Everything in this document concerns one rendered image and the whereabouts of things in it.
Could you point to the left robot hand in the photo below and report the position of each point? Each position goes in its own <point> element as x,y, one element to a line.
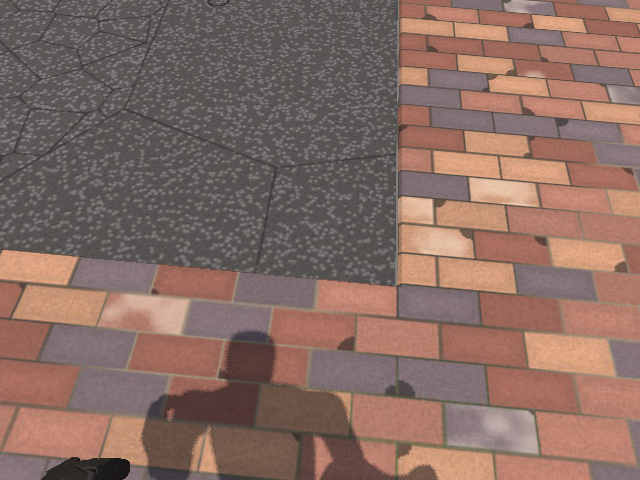
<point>92,469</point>

